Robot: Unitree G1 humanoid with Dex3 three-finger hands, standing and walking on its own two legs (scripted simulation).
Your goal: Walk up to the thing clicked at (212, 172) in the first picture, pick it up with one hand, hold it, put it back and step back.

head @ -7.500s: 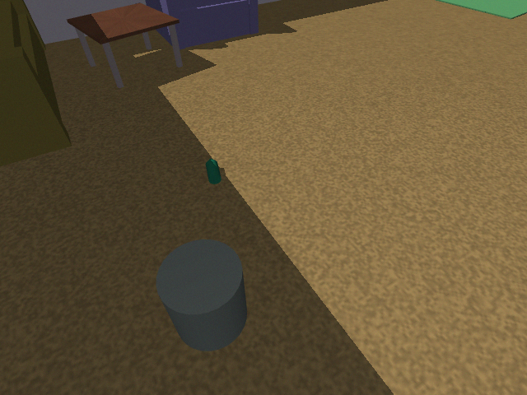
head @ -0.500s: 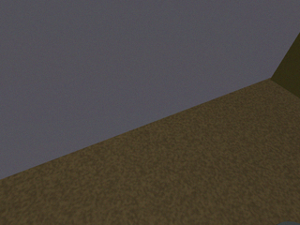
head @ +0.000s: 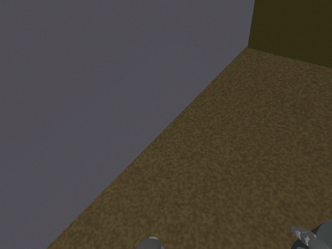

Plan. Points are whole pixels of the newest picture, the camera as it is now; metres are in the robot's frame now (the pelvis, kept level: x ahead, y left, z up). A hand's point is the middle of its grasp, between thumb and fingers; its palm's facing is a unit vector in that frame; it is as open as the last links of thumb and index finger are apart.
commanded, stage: walk up
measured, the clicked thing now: out of the picture +0.65 -1.32 -0.74
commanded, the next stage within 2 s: none
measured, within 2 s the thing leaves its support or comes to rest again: neither
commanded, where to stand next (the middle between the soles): +0.13 +0.07 m, yaw -58 degrees
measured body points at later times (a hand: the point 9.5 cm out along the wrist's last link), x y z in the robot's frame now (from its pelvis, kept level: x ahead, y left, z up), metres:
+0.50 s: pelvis +0.11 +0.15 +0.00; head +0.19 +0.16 +0.44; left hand +0.36 +0.39 -0.13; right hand +0.06 -0.17 -0.08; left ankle +0.20 +0.20 -0.74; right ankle +0.02 -0.01 -0.65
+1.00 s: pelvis +0.04 +0.14 -0.02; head +0.03 +0.11 +0.43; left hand +0.31 +0.35 -0.10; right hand -0.16 -0.16 -0.13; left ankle +0.18 +0.20 -0.70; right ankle -0.05 +0.06 -0.74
